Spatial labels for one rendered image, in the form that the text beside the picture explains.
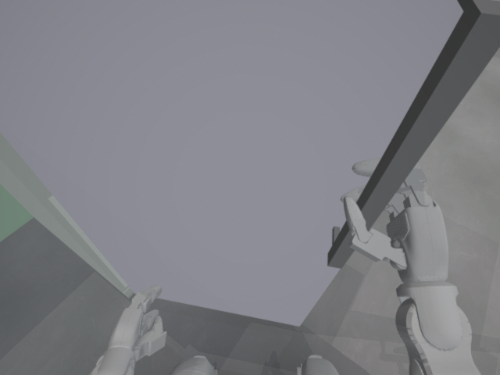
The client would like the robot right thigh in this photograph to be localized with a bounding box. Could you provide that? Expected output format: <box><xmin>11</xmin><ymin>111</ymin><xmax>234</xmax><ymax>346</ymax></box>
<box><xmin>297</xmin><ymin>358</ymin><xmax>339</xmax><ymax>375</ymax></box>

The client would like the robot left thigh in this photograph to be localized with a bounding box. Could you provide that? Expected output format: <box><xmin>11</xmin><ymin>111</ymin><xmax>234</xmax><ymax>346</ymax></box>
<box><xmin>169</xmin><ymin>358</ymin><xmax>217</xmax><ymax>375</ymax></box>

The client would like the fridge door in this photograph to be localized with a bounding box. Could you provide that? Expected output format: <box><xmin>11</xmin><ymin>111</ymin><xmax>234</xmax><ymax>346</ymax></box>
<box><xmin>0</xmin><ymin>0</ymin><xmax>500</xmax><ymax>327</ymax></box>

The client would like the handle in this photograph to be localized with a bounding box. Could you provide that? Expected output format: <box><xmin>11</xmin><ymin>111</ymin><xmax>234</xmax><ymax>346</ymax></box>
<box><xmin>327</xmin><ymin>0</ymin><xmax>500</xmax><ymax>269</ymax></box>

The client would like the robot left hand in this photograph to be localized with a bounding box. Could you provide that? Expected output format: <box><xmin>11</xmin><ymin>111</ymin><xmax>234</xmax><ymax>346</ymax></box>
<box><xmin>108</xmin><ymin>284</ymin><xmax>166</xmax><ymax>362</ymax></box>

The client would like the robot right forearm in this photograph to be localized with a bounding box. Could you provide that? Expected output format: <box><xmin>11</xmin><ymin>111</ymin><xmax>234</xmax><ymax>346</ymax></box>
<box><xmin>395</xmin><ymin>281</ymin><xmax>481</xmax><ymax>375</ymax></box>

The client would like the robot left forearm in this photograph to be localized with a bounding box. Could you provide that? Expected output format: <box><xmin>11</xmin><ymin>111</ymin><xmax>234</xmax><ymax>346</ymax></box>
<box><xmin>89</xmin><ymin>347</ymin><xmax>136</xmax><ymax>375</ymax></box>

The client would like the robot right hand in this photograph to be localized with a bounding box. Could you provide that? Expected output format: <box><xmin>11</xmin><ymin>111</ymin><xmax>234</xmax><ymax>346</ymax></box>
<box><xmin>341</xmin><ymin>158</ymin><xmax>449</xmax><ymax>284</ymax></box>

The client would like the robot thigh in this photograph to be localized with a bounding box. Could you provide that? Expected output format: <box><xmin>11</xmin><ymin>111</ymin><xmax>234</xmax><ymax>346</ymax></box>
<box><xmin>169</xmin><ymin>358</ymin><xmax>217</xmax><ymax>375</ymax></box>
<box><xmin>297</xmin><ymin>358</ymin><xmax>339</xmax><ymax>375</ymax></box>

